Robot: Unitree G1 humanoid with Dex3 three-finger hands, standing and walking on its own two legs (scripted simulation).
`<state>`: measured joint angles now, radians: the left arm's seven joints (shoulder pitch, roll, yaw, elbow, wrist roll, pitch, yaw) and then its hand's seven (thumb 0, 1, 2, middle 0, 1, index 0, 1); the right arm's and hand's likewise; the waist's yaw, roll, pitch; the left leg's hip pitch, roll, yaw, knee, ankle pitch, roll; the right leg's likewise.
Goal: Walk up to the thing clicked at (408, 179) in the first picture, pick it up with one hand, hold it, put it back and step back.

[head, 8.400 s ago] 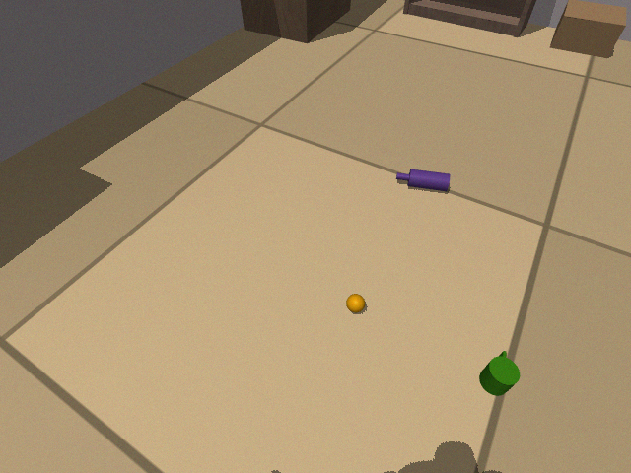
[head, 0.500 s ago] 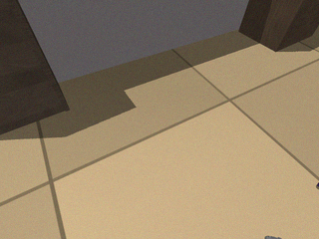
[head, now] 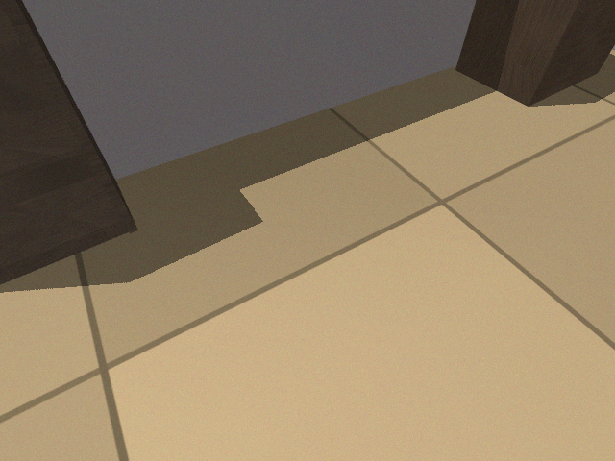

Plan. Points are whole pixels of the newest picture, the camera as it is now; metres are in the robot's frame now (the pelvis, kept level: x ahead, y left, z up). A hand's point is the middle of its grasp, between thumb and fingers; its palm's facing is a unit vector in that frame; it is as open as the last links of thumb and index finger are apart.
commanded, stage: stand
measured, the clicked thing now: out of the picture +0.46 -1.09 -0.74
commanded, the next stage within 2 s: none
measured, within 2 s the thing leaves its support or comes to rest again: neither
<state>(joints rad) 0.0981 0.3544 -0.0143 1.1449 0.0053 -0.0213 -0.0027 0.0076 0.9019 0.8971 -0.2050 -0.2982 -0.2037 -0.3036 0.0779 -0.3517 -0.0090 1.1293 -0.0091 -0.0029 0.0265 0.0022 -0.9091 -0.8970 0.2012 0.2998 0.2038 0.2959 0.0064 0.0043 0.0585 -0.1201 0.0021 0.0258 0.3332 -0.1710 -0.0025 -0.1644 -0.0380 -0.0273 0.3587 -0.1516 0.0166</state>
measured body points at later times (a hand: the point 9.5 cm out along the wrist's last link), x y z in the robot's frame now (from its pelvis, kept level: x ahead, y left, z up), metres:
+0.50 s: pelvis +0.01 -0.02 +0.00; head +0.02 -0.03 +0.45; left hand +0.10 +0.28 -0.12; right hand +0.09 -0.32 -0.14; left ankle +0.01 +0.12 -0.75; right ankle +0.03 -0.13 -0.75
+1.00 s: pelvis +0.02 -0.02 +0.00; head +0.03 -0.03 +0.45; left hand +0.10 +0.28 -0.13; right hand +0.09 -0.33 -0.14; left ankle +0.01 +0.12 -0.75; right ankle +0.03 -0.13 -0.75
